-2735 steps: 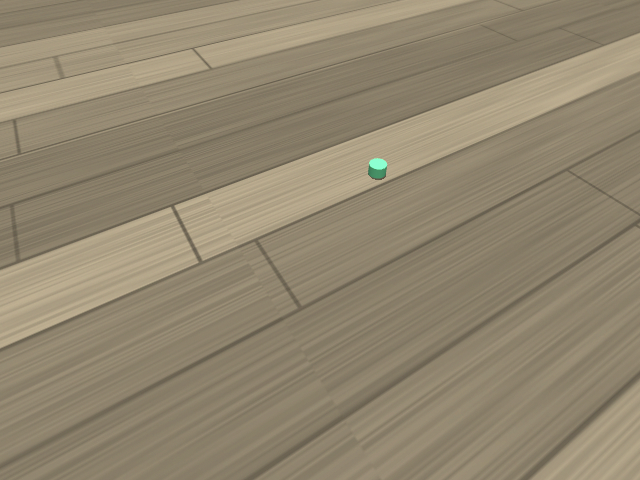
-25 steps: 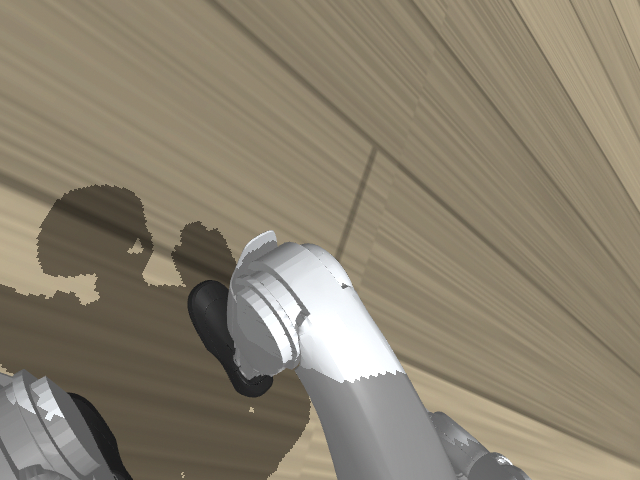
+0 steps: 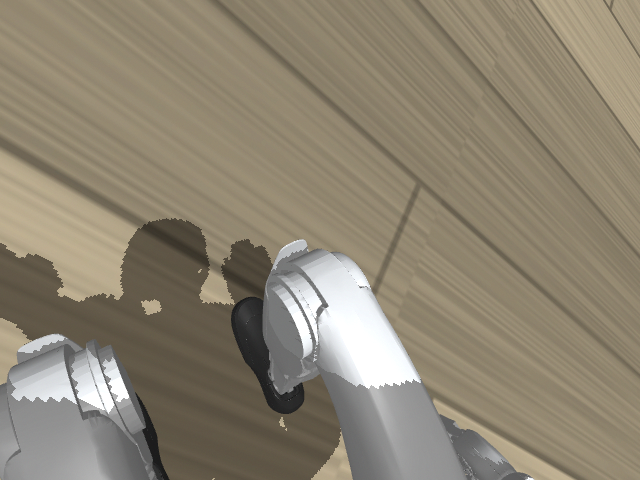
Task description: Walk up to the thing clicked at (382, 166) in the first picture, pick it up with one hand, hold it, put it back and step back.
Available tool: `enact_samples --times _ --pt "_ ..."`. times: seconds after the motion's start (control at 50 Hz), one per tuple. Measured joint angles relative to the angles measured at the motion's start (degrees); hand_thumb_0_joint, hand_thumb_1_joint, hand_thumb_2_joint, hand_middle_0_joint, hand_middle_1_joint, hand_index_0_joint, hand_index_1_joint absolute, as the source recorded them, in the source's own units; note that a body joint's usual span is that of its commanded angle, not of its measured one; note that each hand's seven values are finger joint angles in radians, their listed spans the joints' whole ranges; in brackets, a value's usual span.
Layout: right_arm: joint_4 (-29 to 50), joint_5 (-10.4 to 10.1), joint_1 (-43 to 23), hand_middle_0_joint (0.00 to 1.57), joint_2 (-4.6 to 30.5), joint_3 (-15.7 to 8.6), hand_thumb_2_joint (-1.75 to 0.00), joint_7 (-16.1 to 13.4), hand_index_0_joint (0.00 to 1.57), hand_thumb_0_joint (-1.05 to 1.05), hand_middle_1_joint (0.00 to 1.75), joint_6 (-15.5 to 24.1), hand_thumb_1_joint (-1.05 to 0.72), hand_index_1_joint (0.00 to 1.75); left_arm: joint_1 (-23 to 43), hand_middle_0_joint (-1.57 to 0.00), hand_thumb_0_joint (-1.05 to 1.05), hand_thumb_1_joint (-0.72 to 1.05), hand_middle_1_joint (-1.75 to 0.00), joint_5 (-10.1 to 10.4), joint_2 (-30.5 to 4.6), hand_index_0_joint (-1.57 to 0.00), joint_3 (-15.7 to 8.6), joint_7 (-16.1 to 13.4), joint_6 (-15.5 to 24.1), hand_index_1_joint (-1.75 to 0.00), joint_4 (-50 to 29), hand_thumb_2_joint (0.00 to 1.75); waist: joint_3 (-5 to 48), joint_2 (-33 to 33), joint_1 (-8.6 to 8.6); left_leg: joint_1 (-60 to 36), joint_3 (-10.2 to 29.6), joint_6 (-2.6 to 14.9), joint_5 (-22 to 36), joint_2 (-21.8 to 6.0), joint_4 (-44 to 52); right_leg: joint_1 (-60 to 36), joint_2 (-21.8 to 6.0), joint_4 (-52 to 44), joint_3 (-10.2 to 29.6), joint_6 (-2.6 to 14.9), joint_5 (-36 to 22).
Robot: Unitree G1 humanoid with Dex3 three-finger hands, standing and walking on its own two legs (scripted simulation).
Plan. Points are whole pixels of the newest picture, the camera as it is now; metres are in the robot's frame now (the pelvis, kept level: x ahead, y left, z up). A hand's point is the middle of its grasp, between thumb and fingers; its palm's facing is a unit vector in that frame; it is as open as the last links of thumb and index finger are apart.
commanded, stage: settle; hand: left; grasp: from above
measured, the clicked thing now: out of the picture +0.53 +0.36 -0.24
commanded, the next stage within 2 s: lift in 0.36 s
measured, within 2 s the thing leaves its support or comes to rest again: neither
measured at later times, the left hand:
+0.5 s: hand out of the picture +0.51 +0.34 -0.15, palm faces -0.42 -0.11 -0.90, open 10.7 cm
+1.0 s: hand out of the picture +0.44 +0.35 -0.05, palm faces -0.44 -0.14 -0.89, open 10.7 cm
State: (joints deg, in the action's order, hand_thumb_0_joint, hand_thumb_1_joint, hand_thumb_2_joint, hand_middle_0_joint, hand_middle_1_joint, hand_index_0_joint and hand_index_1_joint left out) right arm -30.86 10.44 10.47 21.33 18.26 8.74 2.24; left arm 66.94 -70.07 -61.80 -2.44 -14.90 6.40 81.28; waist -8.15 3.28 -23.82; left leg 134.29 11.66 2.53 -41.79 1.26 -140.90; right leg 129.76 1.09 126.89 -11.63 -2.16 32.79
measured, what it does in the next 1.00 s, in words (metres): rises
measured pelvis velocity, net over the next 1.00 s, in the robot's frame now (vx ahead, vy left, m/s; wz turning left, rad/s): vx -0.01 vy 0.00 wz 0.15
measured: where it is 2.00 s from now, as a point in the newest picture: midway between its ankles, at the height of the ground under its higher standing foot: (214, 422)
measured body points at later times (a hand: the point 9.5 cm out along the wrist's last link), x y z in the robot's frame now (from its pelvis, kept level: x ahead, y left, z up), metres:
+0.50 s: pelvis +0.00 -0.01 +0.01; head +0.27 +0.11 +0.35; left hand +0.53 +0.35 -0.10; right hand +0.06 -0.27 -0.06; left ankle +0.06 +0.11 -0.30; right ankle +0.14 -0.11 -0.30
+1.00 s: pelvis -0.01 +0.00 +0.07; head +0.21 +0.09 +0.45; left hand +0.46 +0.35 +0.00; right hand +0.09 -0.27 -0.03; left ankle +0.06 +0.11 -0.30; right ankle +0.14 -0.11 -0.30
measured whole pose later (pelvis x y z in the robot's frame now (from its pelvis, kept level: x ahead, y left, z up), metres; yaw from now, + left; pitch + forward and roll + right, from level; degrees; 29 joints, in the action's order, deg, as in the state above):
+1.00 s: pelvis -0.01 +0.00 +0.07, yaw +8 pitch +37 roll -9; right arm -32.0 2.2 12.2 17.9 5.3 1.9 -7.8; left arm 51.0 -61.2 -43.5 0.3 -1.2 5.9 57.6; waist 6.0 -2.9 -13.4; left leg 124.4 4.0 3.0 -37.3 2.2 -124.2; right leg 122.3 -0.7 116.2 -4.6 -1.4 31.7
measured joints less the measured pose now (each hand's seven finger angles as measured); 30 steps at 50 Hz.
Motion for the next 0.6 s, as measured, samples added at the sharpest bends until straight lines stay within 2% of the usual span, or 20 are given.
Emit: enact_samples --times 0.08,0.14,0.28,0.38,0.48,0.6 --pt "0.57 -0.91 -0.03 0.21 -0.11 -1.11 -0.90 -0.61 0.20 0.00 0.30 -1.26 -0.92 0.30 -1.08 -0.53 0.00 -0.05 -0.70 1.40 2.21 -0.59 0.80 3.13 0.08 -0.67 -2.24 0.53 0.40 -0.77 0.87 -0.53 -0.93 0.27 0.57 0.07 0.82 -0.43 -0.21 -0.27 0.77 -0.06 -0.15" --pt "0.86 -1.56 0.26 0.21 -0.21 -1.74 -0.90 -1.24 0.20 0.00 0.30 -1.90 -0.92 0.30 -1.34 -0.53 0.00 -0.06 -0.69 1.52 3.79 -0.59 1.00 4.38 0.91 -0.66 -3.98 0.53 1.00 -0.77 1.54 -0.44 -1.38 0.19 1.13 0.19 1.28 -0.26 -0.41 -0.34 1.13 0.27 -0.42" --pt "1.13 -2.38 0.77 0.21 -0.59 -3.34 -0.90 -2.09 0.20 0.00 0.30 -2.85 -0.92 0.30 -0.70 -0.55 0.00 -0.06 -0.68 -0.22 5.70 -0.61 0.90 4.51 1.79 -0.65 -6.32 0.53 2.69 -0.66 1.99 0.43 -2.23 -0.18 2.12 0.61 2.11 0.91 -0.96 -0.17 1.87 0.68 -0.77" --pt "1.12 -2.85 0.78 0.21 -1.07 -4.51 -0.90 -2.43 0.20 0.00 0.30 -3.75 -0.92 0.30 -0.47 -0.55 0.00 -0.07 -0.68 -0.35 6.75 -0.61 0.96 4.72 0.71 -0.64 -7.29 0.53 4.29 -1.59 2.31 0.62 -3.08 -0.33 2.19 0.66 3.06 1.60 -1.17 -0.31 2.66 0.71 -0.58" --pt "1.22 -3.34 0.48 0.21 -1.85 -5.50 -0.90 -2.86 0.20 0.00 0.30 -4.79 -0.92 0.30 -0.70 -0.55 0.01 -0.06 -0.68 1.60 7.82 -0.61 1.19 6.27 -1.09 -0.64 -7.90 0.53 5.34 -2.71 2.85 -0.41 -3.75 -0.42 2.06 0.59 4.47 1.06 -1.21 -1.05 3.32 0.69 -0.31" --pt "1.57 -3.95 0.75 0.21 -2.26 -6.60 -0.90 -3.69 0.20 0.00 0.30 -6.45 -0.92 0.30 -2.75 -0.54 0.01 -0.05 -0.68 4.53 9.74 -0.60 1.75 11.17 -2.24 -0.64 -10.61 0.52 5.96 -3.82 4.12 -2.43 -4.48 -0.40 2.34 0.54 6.72 -0.63 -1.25 -2.70 4.01 0.82 -0.34"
